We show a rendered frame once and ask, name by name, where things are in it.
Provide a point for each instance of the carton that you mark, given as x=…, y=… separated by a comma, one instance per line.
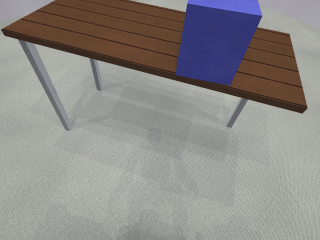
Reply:
x=215, y=37

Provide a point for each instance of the table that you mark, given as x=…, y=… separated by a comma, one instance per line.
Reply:
x=147, y=38

